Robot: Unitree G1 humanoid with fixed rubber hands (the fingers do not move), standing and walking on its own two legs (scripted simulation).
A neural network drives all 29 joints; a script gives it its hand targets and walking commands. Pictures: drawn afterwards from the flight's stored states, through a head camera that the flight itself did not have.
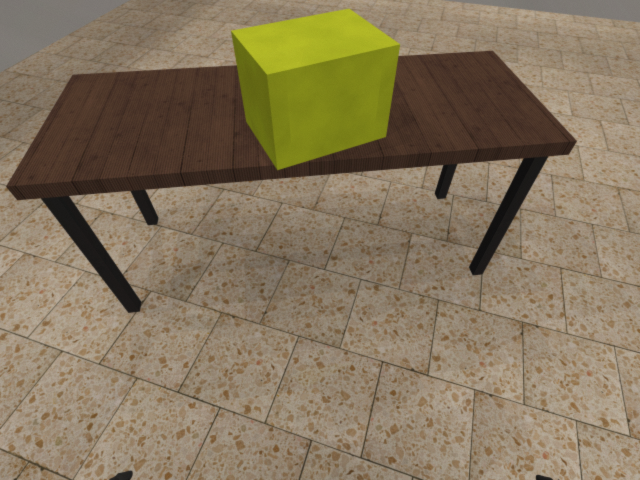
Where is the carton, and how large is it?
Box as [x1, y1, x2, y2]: [231, 9, 399, 169]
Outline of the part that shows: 350,9 333,11 231,31 246,121 277,169 385,136 399,44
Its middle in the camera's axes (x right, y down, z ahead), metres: -0.02 -0.37 +0.95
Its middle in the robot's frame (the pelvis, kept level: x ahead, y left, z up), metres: +0.96 +0.04 -0.01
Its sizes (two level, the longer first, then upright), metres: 0.310 0.230 0.239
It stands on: a table, 0.65 m high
